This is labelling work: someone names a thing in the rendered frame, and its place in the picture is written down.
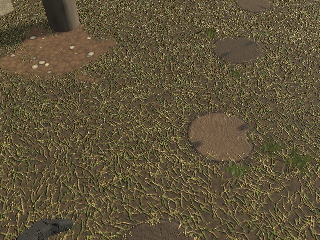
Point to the left robot hand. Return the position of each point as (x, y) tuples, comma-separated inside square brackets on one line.
[(45, 228)]

